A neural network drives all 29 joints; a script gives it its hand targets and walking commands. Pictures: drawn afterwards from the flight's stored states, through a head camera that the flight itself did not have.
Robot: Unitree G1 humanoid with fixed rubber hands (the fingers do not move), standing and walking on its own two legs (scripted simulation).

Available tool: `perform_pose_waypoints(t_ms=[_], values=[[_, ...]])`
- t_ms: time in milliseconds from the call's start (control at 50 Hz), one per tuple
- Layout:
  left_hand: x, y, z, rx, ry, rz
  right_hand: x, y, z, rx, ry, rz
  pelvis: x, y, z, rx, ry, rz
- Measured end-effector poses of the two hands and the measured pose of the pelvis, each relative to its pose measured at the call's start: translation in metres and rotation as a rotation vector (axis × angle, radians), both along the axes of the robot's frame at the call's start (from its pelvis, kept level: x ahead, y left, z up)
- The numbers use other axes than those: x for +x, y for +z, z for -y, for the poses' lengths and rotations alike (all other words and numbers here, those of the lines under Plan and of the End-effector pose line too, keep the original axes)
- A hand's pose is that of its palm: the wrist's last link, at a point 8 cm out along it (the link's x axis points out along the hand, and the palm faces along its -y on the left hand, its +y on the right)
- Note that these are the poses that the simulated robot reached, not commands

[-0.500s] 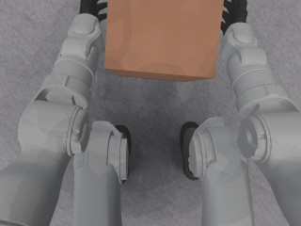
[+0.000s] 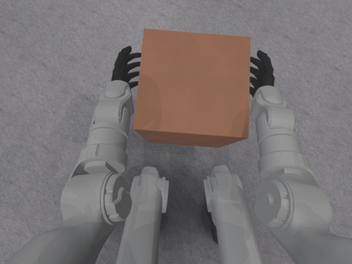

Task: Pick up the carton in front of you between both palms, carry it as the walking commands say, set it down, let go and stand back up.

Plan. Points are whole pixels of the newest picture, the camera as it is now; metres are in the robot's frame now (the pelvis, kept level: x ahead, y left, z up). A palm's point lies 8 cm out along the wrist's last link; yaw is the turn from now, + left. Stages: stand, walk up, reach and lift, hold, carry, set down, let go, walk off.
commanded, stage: reach and lift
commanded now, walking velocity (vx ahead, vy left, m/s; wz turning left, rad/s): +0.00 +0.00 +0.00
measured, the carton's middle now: (189, 100) +0.48 -0.01 -0.13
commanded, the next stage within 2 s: none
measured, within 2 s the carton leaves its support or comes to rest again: neither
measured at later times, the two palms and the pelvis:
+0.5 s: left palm (92, 64) +0.46 +0.14 +0.08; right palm (303, 66) +0.45 -0.16 +0.09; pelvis +0.04 +0.00 +0.13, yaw +0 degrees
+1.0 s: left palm out of the picture +0.42 +0.14 +0.24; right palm out of the picture +0.42 -0.16 +0.24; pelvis +0.10 +0.00 +0.27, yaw +0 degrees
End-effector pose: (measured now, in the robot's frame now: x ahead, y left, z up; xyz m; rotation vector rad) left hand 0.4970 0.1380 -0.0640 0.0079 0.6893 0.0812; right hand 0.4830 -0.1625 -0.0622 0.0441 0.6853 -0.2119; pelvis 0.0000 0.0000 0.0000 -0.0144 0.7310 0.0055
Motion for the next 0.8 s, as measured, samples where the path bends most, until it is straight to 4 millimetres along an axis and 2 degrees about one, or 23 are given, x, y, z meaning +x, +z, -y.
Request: perform_pose_waypoints(t_ms=[140,320,800], values=[[-0.005,0.038,0.000,-0.001,0.006,0.010,-0.004,0.038,0.000,0.000,0.006,0.010,0.006,0.032,0.000,0.004,-0.004,-0.003],[-0.020,0.088,-0.002,-0.009,0.025,0.010,-0.015,0.089,-0.002,0.005,0.011,0.011,0.022,0.077,0.001,0.005,-0.005,0.036],[-0.062,0.245,-0.005,-0.015,0.051,0.004,-0.050,0.246,-0.005,0.010,0.029,0.005,0.076,0.218,0.001,0.011,-0.003,0.289]])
